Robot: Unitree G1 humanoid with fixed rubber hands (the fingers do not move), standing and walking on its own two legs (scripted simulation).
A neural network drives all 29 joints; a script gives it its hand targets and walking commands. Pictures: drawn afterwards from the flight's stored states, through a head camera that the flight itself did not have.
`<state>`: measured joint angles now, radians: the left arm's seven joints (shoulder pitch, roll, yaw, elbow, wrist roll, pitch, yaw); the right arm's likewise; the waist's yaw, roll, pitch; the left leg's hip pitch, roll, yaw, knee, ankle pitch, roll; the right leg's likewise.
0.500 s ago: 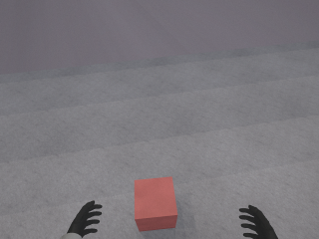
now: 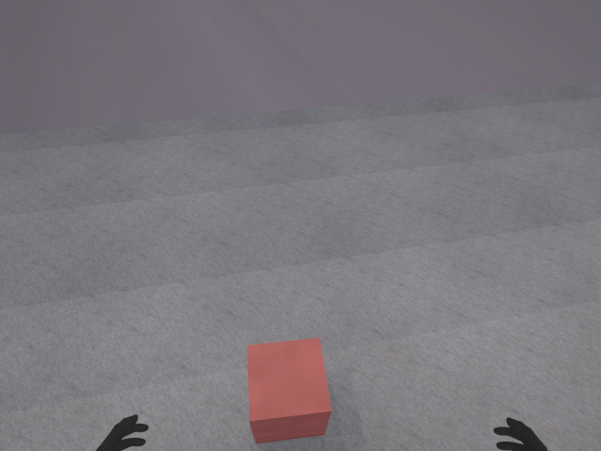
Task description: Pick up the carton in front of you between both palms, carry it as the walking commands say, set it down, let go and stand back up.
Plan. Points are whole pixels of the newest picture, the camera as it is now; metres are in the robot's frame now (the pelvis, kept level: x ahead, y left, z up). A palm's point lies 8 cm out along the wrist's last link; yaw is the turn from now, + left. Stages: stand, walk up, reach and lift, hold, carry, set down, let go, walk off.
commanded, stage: stand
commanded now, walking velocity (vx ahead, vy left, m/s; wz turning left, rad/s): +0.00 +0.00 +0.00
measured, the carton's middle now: (287, 391) +0.42 +0.05 -0.65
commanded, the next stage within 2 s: none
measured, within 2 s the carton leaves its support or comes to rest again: neither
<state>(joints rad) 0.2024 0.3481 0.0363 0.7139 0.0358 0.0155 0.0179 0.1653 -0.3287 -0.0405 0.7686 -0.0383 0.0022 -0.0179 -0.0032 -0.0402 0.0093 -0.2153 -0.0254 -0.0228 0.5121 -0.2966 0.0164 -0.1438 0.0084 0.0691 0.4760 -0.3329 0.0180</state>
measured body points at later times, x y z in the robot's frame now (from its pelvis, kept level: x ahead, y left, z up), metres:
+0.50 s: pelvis -0.01 +0.00 +0.01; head -0.01 +0.01 +0.46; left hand +0.11 +0.30 -0.11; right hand +0.11 -0.31 -0.09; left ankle -0.02 +0.11 -0.74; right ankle -0.05 -0.14 -0.74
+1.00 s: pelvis -0.03 +0.00 +0.01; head -0.03 +0.01 +0.46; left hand +0.07 +0.31 -0.11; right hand +0.08 -0.32 -0.10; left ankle -0.02 +0.11 -0.74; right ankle -0.05 -0.14 -0.74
